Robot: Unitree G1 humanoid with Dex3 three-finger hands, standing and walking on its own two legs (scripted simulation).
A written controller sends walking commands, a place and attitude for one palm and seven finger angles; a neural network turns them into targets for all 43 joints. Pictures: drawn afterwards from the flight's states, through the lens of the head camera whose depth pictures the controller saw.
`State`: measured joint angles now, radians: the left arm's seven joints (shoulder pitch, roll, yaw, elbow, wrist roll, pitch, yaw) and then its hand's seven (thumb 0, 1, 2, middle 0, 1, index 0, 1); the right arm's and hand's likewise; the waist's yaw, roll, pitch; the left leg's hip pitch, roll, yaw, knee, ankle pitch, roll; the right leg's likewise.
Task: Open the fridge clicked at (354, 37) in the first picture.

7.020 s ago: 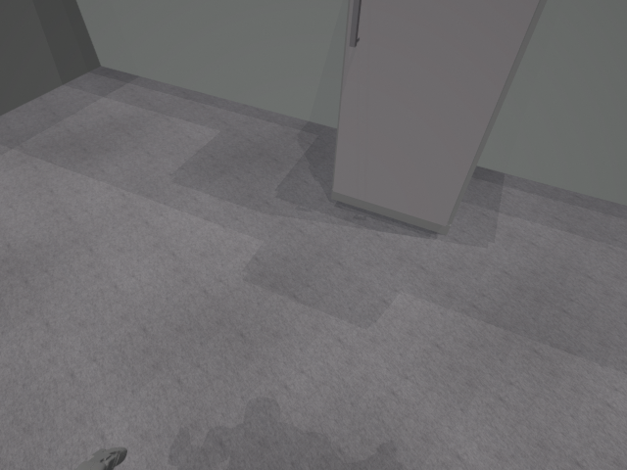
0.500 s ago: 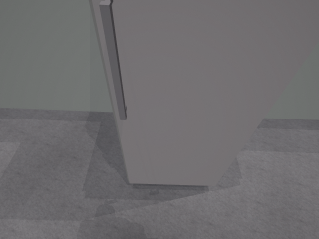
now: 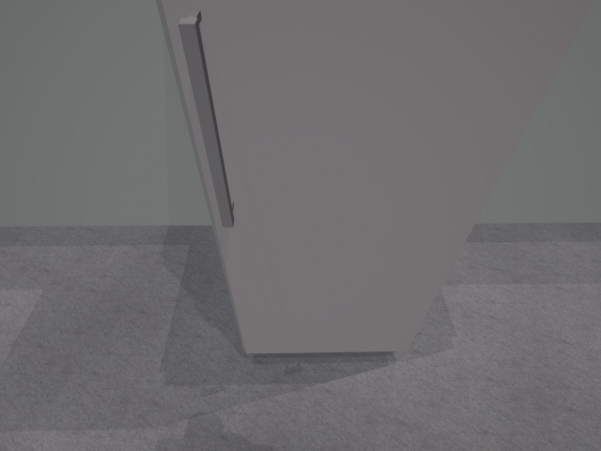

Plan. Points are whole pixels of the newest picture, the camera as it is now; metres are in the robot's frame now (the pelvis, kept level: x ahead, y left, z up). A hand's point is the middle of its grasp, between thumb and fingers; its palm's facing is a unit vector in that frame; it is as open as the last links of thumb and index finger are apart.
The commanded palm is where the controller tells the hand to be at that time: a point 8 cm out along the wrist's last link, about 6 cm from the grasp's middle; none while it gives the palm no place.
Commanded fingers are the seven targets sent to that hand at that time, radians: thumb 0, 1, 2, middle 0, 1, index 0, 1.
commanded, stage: look again from close up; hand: left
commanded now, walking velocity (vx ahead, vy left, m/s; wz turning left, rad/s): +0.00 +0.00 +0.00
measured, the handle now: (214, 138) +0.50 +0.16 +0.16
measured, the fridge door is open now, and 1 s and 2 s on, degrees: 0 0 0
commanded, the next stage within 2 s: none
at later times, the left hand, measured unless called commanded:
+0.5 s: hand out of the picture -0.06 +0.23 -0.18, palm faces +0.02 -0.97 -0.24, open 7.4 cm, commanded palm none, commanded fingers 0.00 0.90 0.90 -0.20 -0.30 -0.20 -0.30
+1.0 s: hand out of the picture -0.10 +0.27 -0.17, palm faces +0.05 -0.96 -0.26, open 7.4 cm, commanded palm none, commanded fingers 0.00 0.90 0.90 -0.20 -0.30 -0.20 -0.30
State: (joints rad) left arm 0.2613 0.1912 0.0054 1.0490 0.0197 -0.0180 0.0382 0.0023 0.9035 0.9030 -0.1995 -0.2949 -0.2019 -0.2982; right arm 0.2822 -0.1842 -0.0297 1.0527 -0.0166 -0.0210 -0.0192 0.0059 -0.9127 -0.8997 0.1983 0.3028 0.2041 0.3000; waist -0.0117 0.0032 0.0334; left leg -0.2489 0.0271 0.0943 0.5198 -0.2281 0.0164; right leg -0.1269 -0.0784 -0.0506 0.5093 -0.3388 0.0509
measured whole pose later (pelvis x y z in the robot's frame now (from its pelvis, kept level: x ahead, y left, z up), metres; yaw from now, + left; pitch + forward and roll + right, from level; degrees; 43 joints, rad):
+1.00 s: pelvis -0.14 +0.05 +0.00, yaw +0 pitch -4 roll -2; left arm 0.28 0.26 0.05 1.00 0.02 0.04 0.01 0.00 0.91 0.90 -0.20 -0.29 -0.20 -0.30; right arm 0.27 -0.25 -0.04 1.04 -0.03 0.04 -0.01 0.01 -0.90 -0.90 0.20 0.30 0.20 0.30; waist 0.00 0.01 0.02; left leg -0.32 -0.02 0.05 0.50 -0.13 0.08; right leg -0.32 0.00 -0.02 0.87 -0.44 -0.01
